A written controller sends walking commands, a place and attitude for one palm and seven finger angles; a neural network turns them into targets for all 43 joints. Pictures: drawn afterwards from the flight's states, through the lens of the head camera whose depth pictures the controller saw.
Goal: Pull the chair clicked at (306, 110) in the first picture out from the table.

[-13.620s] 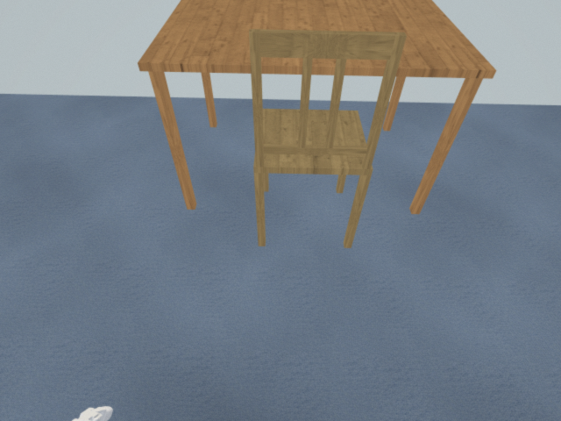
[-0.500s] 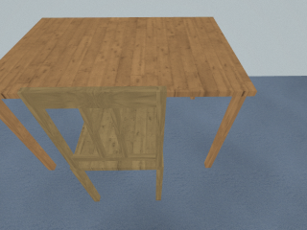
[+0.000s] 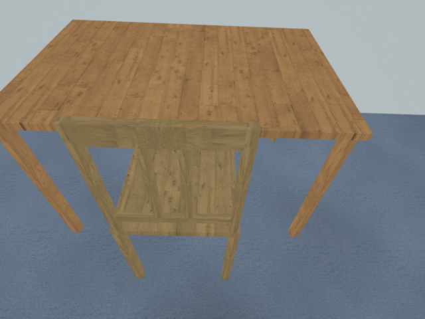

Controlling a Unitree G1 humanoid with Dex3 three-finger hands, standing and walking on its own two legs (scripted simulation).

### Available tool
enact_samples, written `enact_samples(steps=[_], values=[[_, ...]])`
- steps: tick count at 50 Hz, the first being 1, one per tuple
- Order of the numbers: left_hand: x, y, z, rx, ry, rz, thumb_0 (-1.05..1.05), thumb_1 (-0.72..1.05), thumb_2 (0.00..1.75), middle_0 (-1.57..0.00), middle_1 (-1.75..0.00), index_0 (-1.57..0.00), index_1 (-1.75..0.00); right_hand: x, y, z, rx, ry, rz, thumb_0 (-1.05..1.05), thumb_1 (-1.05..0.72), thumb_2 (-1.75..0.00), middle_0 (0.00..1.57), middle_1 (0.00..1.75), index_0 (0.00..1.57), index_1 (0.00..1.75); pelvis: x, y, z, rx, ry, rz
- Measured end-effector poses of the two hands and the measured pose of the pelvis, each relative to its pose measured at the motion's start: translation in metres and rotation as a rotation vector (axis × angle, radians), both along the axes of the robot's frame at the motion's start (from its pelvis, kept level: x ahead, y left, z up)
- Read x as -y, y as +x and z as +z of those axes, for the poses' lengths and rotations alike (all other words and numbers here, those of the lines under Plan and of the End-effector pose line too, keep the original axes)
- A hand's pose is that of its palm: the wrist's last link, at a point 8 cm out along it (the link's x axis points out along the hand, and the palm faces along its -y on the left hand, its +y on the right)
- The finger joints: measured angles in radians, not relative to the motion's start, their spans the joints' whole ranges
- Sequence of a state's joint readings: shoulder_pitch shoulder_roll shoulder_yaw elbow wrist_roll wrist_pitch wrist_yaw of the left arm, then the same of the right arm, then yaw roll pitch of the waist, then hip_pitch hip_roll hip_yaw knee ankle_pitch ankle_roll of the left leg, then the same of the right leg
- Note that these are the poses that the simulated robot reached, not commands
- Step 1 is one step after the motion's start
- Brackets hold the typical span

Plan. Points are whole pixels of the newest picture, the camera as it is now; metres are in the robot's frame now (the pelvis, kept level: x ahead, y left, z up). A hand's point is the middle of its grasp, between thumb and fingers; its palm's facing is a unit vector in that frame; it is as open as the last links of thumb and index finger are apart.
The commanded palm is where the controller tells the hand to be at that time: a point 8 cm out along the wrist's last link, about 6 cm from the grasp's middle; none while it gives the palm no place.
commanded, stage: look again from close up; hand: left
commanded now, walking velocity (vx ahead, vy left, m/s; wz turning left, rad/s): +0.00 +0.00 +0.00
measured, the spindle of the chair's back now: (151, 185) +0.44 +0.18 -0.07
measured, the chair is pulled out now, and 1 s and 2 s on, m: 0.00 0.00 0.00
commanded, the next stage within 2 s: raise the hand toward the chair's back in 0.50 s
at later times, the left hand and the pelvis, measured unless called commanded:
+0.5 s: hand out of the picture +0.01 +0.15 -0.18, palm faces +0.00 -0.99 -0.17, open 7.4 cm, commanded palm none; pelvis +0.02 -0.01 +0.00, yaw -1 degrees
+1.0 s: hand (155, 288) +0.19 +0.12 -0.06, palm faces +0.03 -1.00 +0.01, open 9.0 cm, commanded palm +0.15 +0.20 -0.06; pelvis +0.00 -0.05 -0.07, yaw +1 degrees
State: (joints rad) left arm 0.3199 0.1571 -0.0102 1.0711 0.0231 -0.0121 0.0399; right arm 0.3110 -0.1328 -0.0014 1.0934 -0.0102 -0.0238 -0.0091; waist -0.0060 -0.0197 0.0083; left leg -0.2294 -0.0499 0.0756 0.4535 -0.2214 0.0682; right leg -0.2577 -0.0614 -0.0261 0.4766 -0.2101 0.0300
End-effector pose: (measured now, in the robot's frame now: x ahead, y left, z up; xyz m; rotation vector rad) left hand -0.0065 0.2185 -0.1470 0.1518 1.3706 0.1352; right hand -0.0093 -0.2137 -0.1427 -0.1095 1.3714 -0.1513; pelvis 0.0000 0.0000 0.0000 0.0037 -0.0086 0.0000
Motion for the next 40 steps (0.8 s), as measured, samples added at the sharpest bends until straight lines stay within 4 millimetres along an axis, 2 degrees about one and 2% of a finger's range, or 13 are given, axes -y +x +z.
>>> enact_samples(steps=[8,17,31,33,36,40], values=[[0.009,-0.004,-0.001,-0.040,-0.017,0.010,0.01,0.91,0.90,-0.20,-0.30,-0.20,-0.30,0.005,0.013,0.001,-0.001,-0.011,0.004,0.01,-0.92,-0.89,0.20,0.30,0.20,0.30,0.002,0.009,0.001,0.004,0.000,-0.002],[0.019,0.008,-0.002,-0.024,-0.029,0.003,0.01,0.91,0.90,-0.20,-0.30,-0.20,-0.30,0.013,0.026,0.003,0.014,-0.025,0.006,0.01,-0.93,-0.89,0.20,0.29,0.20,0.30,0.007,0.015,0.002,0.014,0.000,-0.008],[0.020,0.019,0.001,-0.007,-0.004,-0.015,0.01,0.91,0.90,-0.20,-0.30,-0.20,-0.30,0.018,0.020,0.001,-0.014,-0.010,0.000,0.01,-0.92,-0.89,0.20,0.29,0.20,0.30,0.016,0.017,0.002,0.010,-0.003,-0.012],[0.009,0.043,0.019,0.133,0.032,0.076,0.02,0.93,0.90,-0.20,-0.30,-0.20,-0.30,0.024,0.027,0.005,0.071,-0.038,0.003,0.02,-0.93,-0.89,0.20,0.30,0.20,0.30,0.017,0.016,0.001,0.014,-0.001,-0.010],[-0.007,0.100,0.067,0.510,0.124,0.116,0.04,0.93,0.89,-0.20,-0.30,-0.20,-0.29,0.037,0.051,0.011,0.263,-0.075,0.003,0.02,-0.93,-0.89,0.20,0.30,0.20,0.30,0.018,0.017,-0.003,0.001,0.008,0.010],[0.003,0.177,0.132,0.970,0.107,0.066,0.03,0.87,0.87,-0.19,-0.29,-0.19,-0.28,0.055,0.101,0.020,0.512,-0.105,0.042,0.02,-0.93,-0.89,0.20,0.30,0.20,0.30,0.020,0.011,-0.012,-0.032,0.002,0.036]])
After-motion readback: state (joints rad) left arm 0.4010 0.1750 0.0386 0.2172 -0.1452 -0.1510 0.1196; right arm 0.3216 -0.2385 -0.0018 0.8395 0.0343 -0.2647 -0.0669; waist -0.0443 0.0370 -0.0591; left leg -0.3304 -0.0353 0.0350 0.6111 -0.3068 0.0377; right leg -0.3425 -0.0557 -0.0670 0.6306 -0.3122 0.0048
